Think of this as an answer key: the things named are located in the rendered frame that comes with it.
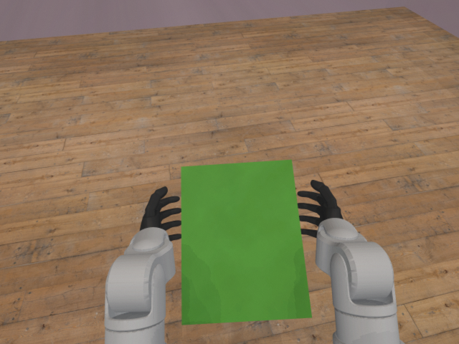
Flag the robot left hand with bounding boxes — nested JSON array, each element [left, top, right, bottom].
[[140, 186, 181, 241]]

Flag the carton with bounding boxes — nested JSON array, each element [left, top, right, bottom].
[[181, 160, 312, 325]]

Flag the robot left forearm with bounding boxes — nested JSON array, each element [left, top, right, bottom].
[[104, 227, 176, 344]]

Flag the robot right forearm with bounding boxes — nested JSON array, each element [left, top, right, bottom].
[[316, 218, 405, 344]]

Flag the robot right hand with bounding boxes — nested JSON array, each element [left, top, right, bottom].
[[298, 180, 343, 238]]

